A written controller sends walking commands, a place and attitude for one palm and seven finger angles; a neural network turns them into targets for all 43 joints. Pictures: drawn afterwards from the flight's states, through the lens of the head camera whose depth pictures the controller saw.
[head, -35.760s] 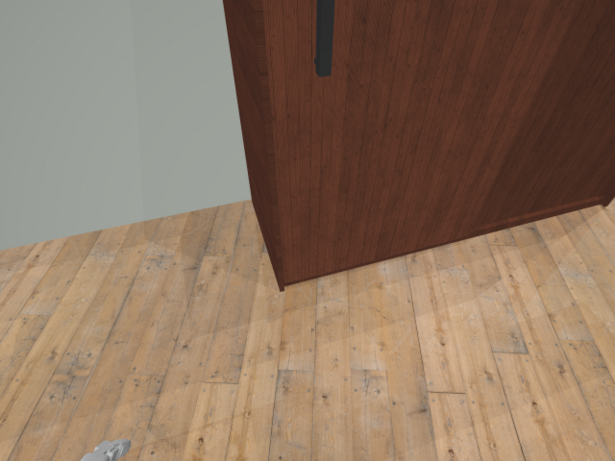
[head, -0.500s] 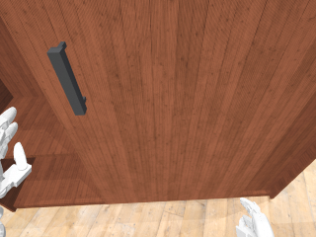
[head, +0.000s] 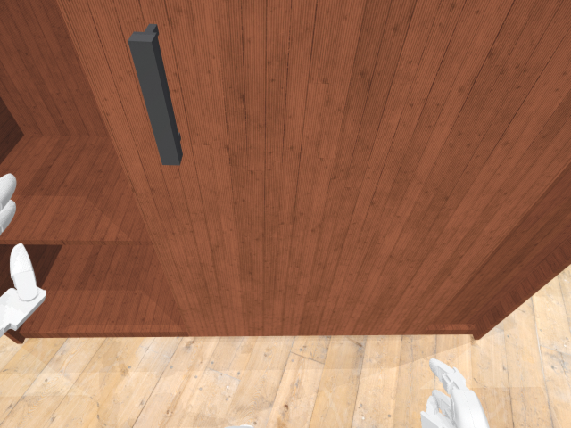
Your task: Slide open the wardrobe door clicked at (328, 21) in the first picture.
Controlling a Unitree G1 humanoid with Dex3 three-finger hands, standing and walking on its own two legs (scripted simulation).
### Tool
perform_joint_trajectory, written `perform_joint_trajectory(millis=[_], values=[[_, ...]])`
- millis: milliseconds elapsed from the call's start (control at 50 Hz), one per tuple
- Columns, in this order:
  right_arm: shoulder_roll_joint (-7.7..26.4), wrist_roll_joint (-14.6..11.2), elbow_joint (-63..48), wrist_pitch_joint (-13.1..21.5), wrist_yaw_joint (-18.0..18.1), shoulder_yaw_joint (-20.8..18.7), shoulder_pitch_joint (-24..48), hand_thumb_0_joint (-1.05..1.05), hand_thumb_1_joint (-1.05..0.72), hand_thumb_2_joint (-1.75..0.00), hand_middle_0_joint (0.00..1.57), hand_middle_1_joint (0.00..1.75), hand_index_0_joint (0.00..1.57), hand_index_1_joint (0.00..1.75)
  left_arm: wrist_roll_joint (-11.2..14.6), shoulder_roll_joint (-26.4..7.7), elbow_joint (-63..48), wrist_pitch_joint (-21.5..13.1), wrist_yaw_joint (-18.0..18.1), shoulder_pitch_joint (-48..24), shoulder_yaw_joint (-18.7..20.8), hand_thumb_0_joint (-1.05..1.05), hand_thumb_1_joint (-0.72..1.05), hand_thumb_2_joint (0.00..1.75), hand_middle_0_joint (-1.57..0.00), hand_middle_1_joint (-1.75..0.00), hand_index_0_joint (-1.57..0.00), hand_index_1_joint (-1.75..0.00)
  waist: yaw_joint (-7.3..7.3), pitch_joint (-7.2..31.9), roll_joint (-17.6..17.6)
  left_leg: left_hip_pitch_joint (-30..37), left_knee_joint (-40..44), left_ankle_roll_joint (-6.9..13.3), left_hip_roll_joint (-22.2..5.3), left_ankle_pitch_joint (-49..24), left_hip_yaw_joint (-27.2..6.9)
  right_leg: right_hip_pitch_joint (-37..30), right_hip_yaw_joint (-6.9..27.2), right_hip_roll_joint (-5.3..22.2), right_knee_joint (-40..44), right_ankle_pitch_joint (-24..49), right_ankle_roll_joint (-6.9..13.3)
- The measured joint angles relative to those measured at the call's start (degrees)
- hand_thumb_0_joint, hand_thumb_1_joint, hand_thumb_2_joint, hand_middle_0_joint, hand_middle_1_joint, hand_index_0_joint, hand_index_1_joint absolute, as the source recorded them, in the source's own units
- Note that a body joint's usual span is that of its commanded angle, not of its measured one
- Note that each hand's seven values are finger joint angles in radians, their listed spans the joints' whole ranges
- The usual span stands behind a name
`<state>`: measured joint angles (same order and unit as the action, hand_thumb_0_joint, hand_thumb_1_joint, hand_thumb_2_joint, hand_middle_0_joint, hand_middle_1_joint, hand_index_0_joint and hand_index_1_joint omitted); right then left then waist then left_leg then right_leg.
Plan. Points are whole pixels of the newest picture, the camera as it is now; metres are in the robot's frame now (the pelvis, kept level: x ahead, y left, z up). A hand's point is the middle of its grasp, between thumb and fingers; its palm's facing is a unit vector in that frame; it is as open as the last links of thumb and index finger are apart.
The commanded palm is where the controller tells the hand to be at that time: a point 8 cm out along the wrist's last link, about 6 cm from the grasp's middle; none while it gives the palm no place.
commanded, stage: step back with the hand held close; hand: left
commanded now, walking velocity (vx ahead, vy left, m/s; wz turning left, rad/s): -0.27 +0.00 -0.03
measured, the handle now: (163, 98) +0.49 +0.23 +0.21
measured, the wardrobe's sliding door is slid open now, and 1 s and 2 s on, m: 0.57 0.57 0.57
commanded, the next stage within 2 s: stop stepping back and stand still in 0.46 s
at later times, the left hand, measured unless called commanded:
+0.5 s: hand out of the picture +0.15 +0.28 +0.17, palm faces +0.36 -0.85 -0.39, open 7.4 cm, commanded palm +0.10 +0.31 +0.18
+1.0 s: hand out of the picture +0.09 +0.37 +0.15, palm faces +0.43 -0.87 -0.24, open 7.4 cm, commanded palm -0.02 +0.39 +0.18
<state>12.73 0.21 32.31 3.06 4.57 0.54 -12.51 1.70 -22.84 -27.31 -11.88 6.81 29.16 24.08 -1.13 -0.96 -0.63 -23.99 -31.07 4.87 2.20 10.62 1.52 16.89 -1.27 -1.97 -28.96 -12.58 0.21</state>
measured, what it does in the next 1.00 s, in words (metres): walks backwards: right foot, then left foot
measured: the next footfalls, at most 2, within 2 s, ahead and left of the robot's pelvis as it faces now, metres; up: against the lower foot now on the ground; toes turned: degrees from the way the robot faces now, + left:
right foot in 0.46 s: -0.16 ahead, -0.13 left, +0.00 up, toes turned -4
left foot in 0.92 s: -0.08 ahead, +0.23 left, +0.00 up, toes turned -3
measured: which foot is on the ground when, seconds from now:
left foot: down 0.00-0.70, up 0.72-0.90, down 0.92-1.00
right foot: down 0.00-0.16, up 0.18-0.44, down 0.46-0.92, up 0.94-1.00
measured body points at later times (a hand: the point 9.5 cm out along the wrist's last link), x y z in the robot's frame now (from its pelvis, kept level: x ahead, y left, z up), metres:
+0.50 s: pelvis -0.07 +0.03 -0.01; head -0.04 +0.07 +0.44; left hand +0.12 +0.32 +0.19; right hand +0.12 -0.20 -0.07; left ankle +0.11 +0.06 -0.73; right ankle -0.20 -0.12 -0.73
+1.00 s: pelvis -0.19 +0.11 -0.01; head -0.17 +0.17 +0.43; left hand +0.06 +0.41 +0.16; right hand -0.08 -0.16 -0.07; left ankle -0.17 +0.22 -0.73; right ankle -0.18 -0.04 -0.68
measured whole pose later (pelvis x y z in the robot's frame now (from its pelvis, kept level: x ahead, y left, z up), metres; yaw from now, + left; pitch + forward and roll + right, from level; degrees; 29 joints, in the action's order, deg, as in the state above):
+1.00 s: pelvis -0.19 +0.11 -0.01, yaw -6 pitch -1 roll -1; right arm 10.8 0.2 39.1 7.6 5.0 -1.2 -14.0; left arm 1.5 -23.1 -21.5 -9.3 9.9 14.4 24.8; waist 0.3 -0.9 7.0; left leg -19.1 -40.7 1.4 0.1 22.2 -1.5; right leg 29.4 0.0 1.8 -59.4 -27.0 0.6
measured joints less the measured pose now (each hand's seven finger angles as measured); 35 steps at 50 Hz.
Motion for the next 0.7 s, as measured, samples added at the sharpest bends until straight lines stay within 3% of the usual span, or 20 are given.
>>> perform_joint_trajectory(millis=[100, 160, 220, 300, 340, 400, 460, 500, 540, 560, 600, 620, 640, 680, 700], values=[[-0.1, 0.4, 1.5, 0.6, -0.3, 0.2, -0.1, 0.01, -0.91, -0.9, 0.2, 0.3, 0.2, 0.3, 0.4, -0.3, -2.8, -1.3, 1.0, 0.9, -0.5, 0.01, 0.88, 0.9, -0.22, -0.31, -0.22, -0.3, -0.57, -0.3, 0.9, -1.6, -2.4, -1.1, -0.4, 1.2, -0.3, 0.4, -0.1, -0.5, 0.3, 1.9, -0.5], [0.1, 0.5, 2.1, 0.9, 0.0, 0.1, -0.1, 0.01, -0.91, -0.9, 0.2, 0.3, 0.2, 0.3, 0.2, -0.6, -3.3, -1.8, 1.4, -0.2, -0.7, 0.01, 0.88, 0.9, -0.22, -0.31, -0.22, -0.3, -0.34, -0.3, 1.0, -1.8, -2.5, -0.2, -0.7, -1.0, -0.5, 0.7, -0.2, -0.8, -0.3, 1.3, -0.7], [0.0, 0.9, 2.1, 1.7, 0.5, -0.3, 0.2, 0.01, -0.91, -0.9, 0.2, 0.3, 0.2, 0.3, -0.7, -1.2, -2.3, -2.0, 1.1, -2.8, 0.0, 0.01, 0.88, 0.9, -0.22, -0.31, -0.22, -0.3, 0.63, -0.8, 0.1, -1.8, -0.7, 1.7, -1.0, -6.1, -1.1, 2.1, 1.5, -2.6, -8.6, -3.7, -0.7], [-1.4, 1.3, 2.5, 2.2, -0.3, -0.8, 0.0, 0.01, -0.91, -0.9, 0.2, 0.3, 0.2, 0.3, -0.4, -2.6, -1.1, -2.6, 0.6, -3.5, 2.1, 0.01, 0.88, 0.9, -0.22, -0.31, -0.22, -0.3, 1.04, 1.3, -0.9, -2.3, 4.3, 1.8, -1.9, -8.7, -2.0, 0.1, 1.9, -4.6, -17.6, -10.5, 0.0], [-2.2, 1.2, 2.7, 2.6, -1.1, -0.6, 0.1, 0.01, -0.91, -0.9, 0.2, 0.3, 0.2, 0.3, 0.6, -2.9, -1.6, -2.7, 0.6, -1.8, 2.8, 0.01, 0.88, 0.9, -0.22, -0.31, -0.22, -0.3, 0.45, 2.9, -0.7, -2.9, 7.8, 1.1, -2.5, -10.7, -1.5, -3.1, 0.8, -4.4, -14.8, -13.7, 0.6], [-3.0, 1.3, 2.8, 3.2, -1.9, -0.4, 0.8, 0.01, -0.91, -0.9, 0.2, 0.3, 0.2, 0.3, 2.0, -2.6, -2.7, -2.7, 0.7, 0.5, 2.3, 0.01, 0.89, 0.9, -0.21, -0.31, -0.21, -0.3, -0.86, 4.6, -0.2, -3.7, 13.0, -0.9, -3.2, -14.7, -0.1, -8.9, -0.7, -3.6, -3.9, -15.6, 1.9], [-3.5, 1.4, 2.6, 3.4, -2.3, 0.4, 3.1, 0.01, -0.9, -0.9, 0.2, 0.3, 0.2, 0.3, 2.4, -3.5, -4.4, -3.2, 0.7, 0.6, 1.9, 0.01, 0.89, 0.9, -0.21, -0.31, -0.21, -0.3, -3.07, 3.9, 3.0, -7.0, 10.7, -3.3, -2.6, -14.8, 3.5, -13.5, 1.4, 0.2, 9.0, -8.9, 4.2], [-2.8, 1.5, 4.3, 3.3, -1.9, 0.6, 5.1, 0.01, -0.9, -0.9, 0.2, 0.3, 0.2, 0.3, 2.0, -2.3, -4.1, -3.8, 0.2, -1.1, 0.1, 0.01, 0.89, 0.9, -0.21, -0.31, -0.21, -0.3, -3.52, 2.1, 1.5, -9.4, 3.4, -3.9, -3.5, -9.6, 2.7, -13.6, 2.4, -0.1, 8.4, -8.6, -0.4], [-2.8, 1.3, 5.9, 3.2, -1.2, 0.9, 5.0, 0.01, -0.91, -0.9, 0.2, 0.3, 0.21, 0.3, 1.7, -2.2, -3.3, -3.7, -0.4, -2.7, -1.6, 0.01, 0.89, 0.9, -0.21, -0.31, -0.21, -0.3, -2.62, 1.5, 0.9, -7.9, 2.3, -4.1, -3.2, -9.2, 1.7, -13.7, 3.1, -0.4, 5.1, -9.7, -3.1], [-2.8, 1.0, 6.0, 3.3, -0.8, 0.9, 4.5, 0.01, -0.91, -0.9, 0.2, 0.3, 0.21, 0.3, 1.8, -2.6, -3.2, -3.3, -0.8, -3.9, -1.9, 0.01, 0.88, 0.9, -0.21, -0.31, -0.21, -0.3, -1.81, 1.4, 0.8, -7.0, 3.3, -2.8, -2.9, -13.1, 1.3, -13.4, 2.9, -0.4, 2.8, -10.7, -3.5], [-3.3, 0.7, 5.8, 3.3, -0.6, 0.5, 4.4, 0.01, -0.91, -0.9, 0.2, 0.3, 0.21, 0.3, 2.2, -3.9, -2.3, -2.2, -1.5, -7.3, -1.8, 0.01, 0.88, 0.9, -0.22, -0.31, -0.22, -0.3, 0.04, 0.3, 1.9, -5.9, 5.1, 1.5, -1.9, -15.3, 1.3, -10.2, 3.3, -0.8, -4.2, -14.8, -2.1], [-3.6, 0.8, 5.4, 3.2, -0.7, 0.4, 4.5, 0.01, -0.91, -0.9, 0.2, 0.3, 0.2, 0.3, 2.4, -4.5, -1.6, -1.8, -1.7, -8.6, -1.3, 0.01, 0.88, 0.9, -0.22, -0.31, -0.22, -0.3, 1.03, -0.3, 2.3, -5.3, 6.9, 1.6, -1.6, -16.0, 1.1, -8.2, 3.4, -1.6, -7.9, -17.8, -0.9], [-3.8, 1.0, 4.8, 3.1, -1.0, 0.2, 4.5, 0.01, -0.91, -0.9, 0.2, 0.3, 0.2, 0.3, 2.7, -5.1, -1.1, -1.2, -1.9, -9.3, -0.6, 0.01, 0.88, 0.9, -0.22, -0.31, -0.22, -0.3, 2.15, -0.9, 2.5, -4.7, 9.1, 0.3, -1.3, -16.3, 0.4, -6.3, 2.7, -2.7, -10.5, -19.7, 0.4], [-3.8, 1.4, 3.1, 2.6, -1.6, -0.1, 3.8, 0.01, -0.91, -0.9, 0.2, 0.3, 0.2, 0.3, 3.3, -6.5, -0.8, 0.0, -2.1, -8.2, 1.1, 0.01, 0.88, 0.9, -0.22, -0.31, -0.22, -0.3, 4.06, -1.6, 2.3, -4.1, 12.8, -4.2, -1.0, -14.4, -0.7, -4.7, -0.3, -4.6, -9.9, -20.8, 2.7], [-3.7, 1.1, 1.9, 2.3, -2.0, -0.2, 3.1, 0.01, -0.91, -0.9, 0.2, 0.3, 0.2, 0.3, 3.5, -7.5, -1.6, 0.5, -1.9, -6.0, 2.1, 0.01, 0.88, 0.9, -0.22, -0.31, -0.22, -0.3, 4.6, -1.5, 2.8, -5.3, 11.3, -5.9, -0.5, -8.9, -0.2, -5.1, -1.7, -4.6, -6.1, -20.5, 3.7]])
